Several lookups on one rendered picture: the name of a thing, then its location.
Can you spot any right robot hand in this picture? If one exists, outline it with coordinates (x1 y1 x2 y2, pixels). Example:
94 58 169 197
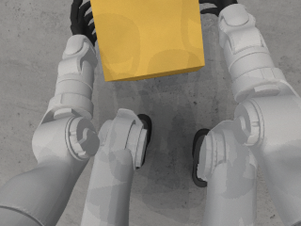
198 0 238 17

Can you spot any robot left upper arm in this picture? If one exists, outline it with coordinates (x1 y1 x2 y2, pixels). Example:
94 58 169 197
0 115 100 226

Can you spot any left robot hand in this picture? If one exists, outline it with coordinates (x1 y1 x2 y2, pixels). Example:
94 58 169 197
70 0 97 47

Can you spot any robot left forearm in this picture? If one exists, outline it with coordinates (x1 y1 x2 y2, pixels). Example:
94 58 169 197
32 34 99 150

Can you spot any robot right forearm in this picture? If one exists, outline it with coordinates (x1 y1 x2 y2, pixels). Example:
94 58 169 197
217 4 301 104

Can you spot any robot right upper arm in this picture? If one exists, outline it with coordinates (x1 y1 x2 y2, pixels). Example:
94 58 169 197
231 94 301 226

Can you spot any robot thigh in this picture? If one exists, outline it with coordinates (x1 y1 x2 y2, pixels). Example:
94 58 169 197
199 128 258 226
80 117 148 226

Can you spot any left robot thigh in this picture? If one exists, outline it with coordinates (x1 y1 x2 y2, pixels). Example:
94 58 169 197
80 117 148 226

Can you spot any carton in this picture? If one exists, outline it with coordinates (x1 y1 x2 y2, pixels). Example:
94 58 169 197
90 0 205 82

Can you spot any right robot thigh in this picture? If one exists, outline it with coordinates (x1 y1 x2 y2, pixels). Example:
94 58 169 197
199 128 258 226

